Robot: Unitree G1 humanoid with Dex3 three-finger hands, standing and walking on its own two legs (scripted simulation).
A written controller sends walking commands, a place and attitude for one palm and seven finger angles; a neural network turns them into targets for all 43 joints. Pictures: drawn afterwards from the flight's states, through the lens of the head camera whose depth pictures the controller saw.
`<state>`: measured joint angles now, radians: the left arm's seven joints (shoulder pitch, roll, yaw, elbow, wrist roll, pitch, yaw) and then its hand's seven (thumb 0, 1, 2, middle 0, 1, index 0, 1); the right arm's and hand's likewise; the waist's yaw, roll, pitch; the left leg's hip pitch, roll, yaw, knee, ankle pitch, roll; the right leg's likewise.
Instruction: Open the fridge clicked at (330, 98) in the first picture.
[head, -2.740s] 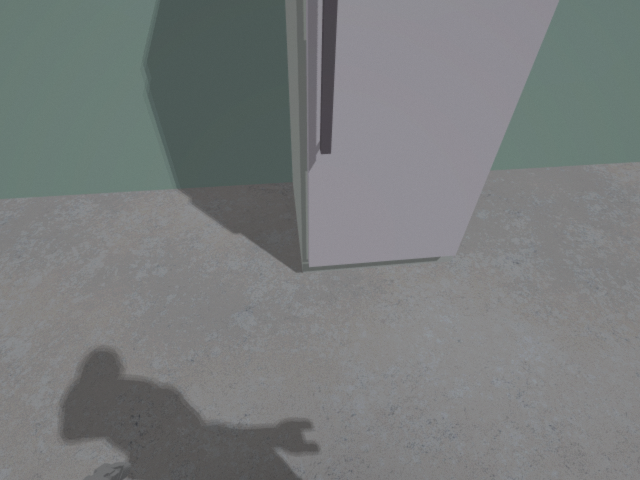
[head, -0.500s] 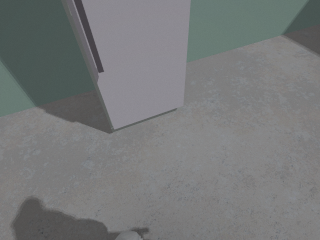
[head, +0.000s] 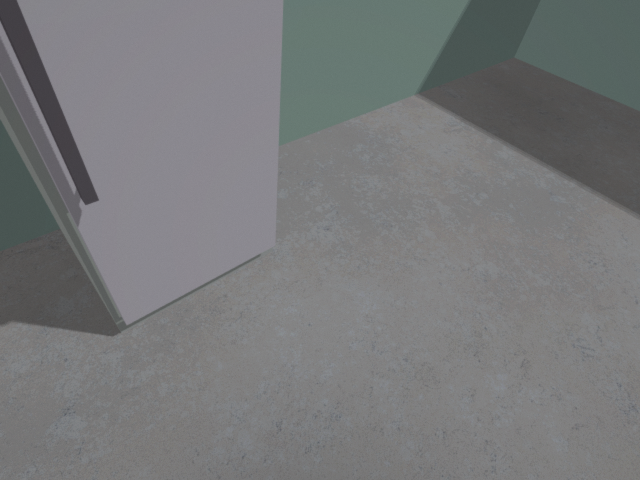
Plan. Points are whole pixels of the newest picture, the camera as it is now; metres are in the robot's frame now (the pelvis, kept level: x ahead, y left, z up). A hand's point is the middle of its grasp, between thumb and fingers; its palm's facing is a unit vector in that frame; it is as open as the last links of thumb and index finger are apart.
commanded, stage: walk to a spot facing it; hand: left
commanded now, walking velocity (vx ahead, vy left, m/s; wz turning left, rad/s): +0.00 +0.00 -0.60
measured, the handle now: (47, 104) +0.65 +0.57 +0.08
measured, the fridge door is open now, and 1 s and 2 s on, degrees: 0 0 0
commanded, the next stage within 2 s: none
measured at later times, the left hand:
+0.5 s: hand (264, 377) +0.32 +0.11 -0.19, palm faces -0.32 -0.93 -0.19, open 7.4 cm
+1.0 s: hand (216, 346) +0.37 +0.21 -0.19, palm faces -0.48 -0.85 -0.20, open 7.4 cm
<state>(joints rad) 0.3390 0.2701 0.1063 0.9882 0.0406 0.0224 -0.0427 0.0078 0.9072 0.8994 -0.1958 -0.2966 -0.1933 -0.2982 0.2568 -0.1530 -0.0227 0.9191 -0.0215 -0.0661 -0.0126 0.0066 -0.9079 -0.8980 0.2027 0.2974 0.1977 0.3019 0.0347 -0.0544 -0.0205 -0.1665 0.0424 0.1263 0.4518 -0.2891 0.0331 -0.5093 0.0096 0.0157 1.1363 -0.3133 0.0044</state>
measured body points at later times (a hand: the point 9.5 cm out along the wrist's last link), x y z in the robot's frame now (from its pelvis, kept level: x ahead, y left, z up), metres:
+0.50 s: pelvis +0.14 -0.02 -0.02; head +0.20 -0.03 +0.42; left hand +0.34 +0.16 -0.17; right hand +0.04 -0.23 -0.17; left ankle +0.10 +0.13 -0.64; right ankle +0.17 -0.08 -0.74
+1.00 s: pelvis +0.21 +0.05 -0.01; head +0.26 +0.07 +0.44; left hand +0.39 +0.25 -0.17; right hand +0.19 -0.22 -0.12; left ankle +0.26 +0.13 -0.74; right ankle +0.12 -0.06 -0.66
